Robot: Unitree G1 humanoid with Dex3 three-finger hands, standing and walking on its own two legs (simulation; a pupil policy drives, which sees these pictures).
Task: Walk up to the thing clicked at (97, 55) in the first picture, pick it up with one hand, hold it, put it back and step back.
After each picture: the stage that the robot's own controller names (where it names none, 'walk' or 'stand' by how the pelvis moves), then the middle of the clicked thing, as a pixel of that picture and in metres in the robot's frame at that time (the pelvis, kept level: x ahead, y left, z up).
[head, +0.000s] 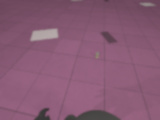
stand; (97, 55) +1.30 -0.17 -0.72
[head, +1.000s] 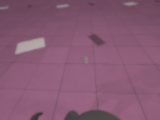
walk; (86, 59) +1.18 +0.16 -0.70
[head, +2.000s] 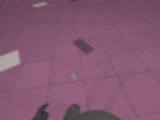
walk; (73, 77) +0.69 +0.30 -0.71
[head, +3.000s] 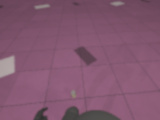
walk; (73, 93) +0.44 +0.22 -0.72
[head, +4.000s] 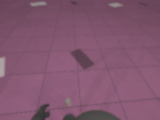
stand; (68, 102) +0.33 +0.22 -0.72
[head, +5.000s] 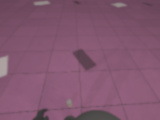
stand; (69, 103) +0.31 +0.21 -0.72
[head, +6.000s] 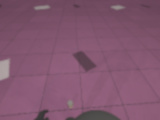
stand; (70, 103) +0.33 +0.21 -0.73
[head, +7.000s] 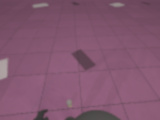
stand; (69, 103) +0.32 +0.22 -0.73
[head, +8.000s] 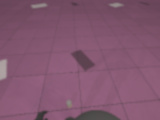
stand; (69, 103) +0.31 +0.22 -0.73
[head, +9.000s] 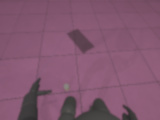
go down; (66, 87) +0.35 +0.22 -0.62
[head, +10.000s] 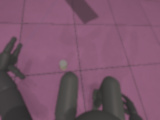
go down; (63, 65) +0.42 +0.22 -0.32
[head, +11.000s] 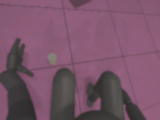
close in; (52, 58) +0.41 +0.24 -0.27
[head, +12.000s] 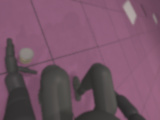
close; (26, 56) +0.41 +0.26 -0.22
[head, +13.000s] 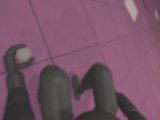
close; (24, 56) +0.40 +0.27 -0.22
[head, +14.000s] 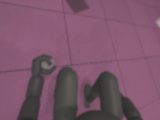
lift; (48, 66) +0.32 +0.26 -0.16
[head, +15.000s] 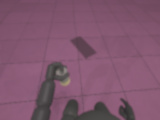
lift; (63, 76) +0.31 +0.18 +0.00
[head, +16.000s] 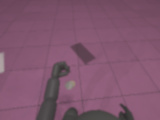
hold; (70, 84) +0.34 +0.16 -0.21
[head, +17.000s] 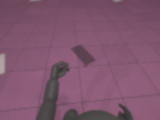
hold; (72, 117) +0.15 +0.13 -0.69
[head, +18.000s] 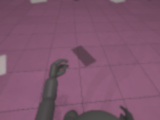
stand; (72, 118) +0.15 +0.13 -0.69
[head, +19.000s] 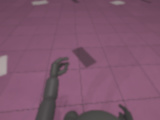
stand; (72, 119) +0.15 +0.13 -0.69
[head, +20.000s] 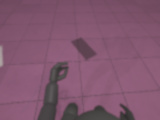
stand; (72, 111) +0.15 +0.13 -0.66
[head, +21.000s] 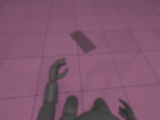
stand; (71, 105) +0.17 +0.13 -0.61
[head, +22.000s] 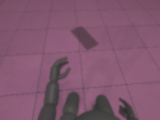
stand; (73, 103) +0.17 +0.13 -0.58
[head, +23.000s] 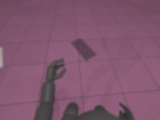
stand; (72, 111) +0.16 +0.13 -0.65
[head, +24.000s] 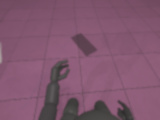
stand; (72, 107) +0.17 +0.13 -0.63
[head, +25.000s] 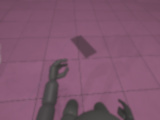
stand; (71, 109) +0.16 +0.13 -0.63
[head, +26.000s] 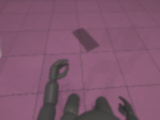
close; (73, 104) +0.17 +0.13 -0.59
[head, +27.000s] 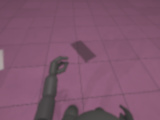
stand; (72, 113) +0.15 +0.13 -0.67
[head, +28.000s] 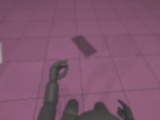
stand; (72, 108) +0.16 +0.13 -0.63
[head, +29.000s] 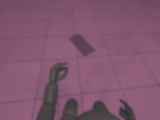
stand; (71, 108) +0.16 +0.13 -0.63
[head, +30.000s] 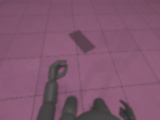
stand; (71, 105) +0.17 +0.13 -0.61
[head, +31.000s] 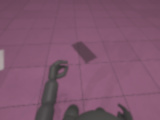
close; (72, 114) +0.15 +0.12 -0.66
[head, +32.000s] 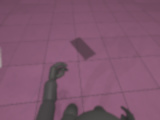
stand; (72, 111) +0.15 +0.13 -0.67
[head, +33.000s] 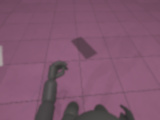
hold; (72, 110) +0.15 +0.13 -0.65
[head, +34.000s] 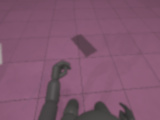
close; (72, 108) +0.16 +0.13 -0.64
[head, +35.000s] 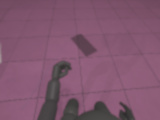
close; (72, 108) +0.17 +0.13 -0.63
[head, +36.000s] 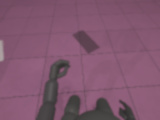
close; (74, 105) +0.17 +0.13 -0.60
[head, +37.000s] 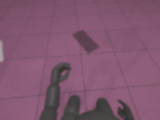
close; (74, 105) +0.17 +0.13 -0.60
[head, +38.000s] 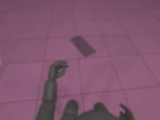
close; (72, 108) +0.16 +0.13 -0.64
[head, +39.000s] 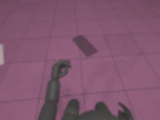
close; (73, 108) +0.16 +0.13 -0.63
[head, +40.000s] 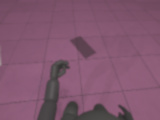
close; (72, 109) +0.16 +0.13 -0.65
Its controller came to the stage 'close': yes
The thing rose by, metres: 0.69
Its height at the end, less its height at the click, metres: -0.01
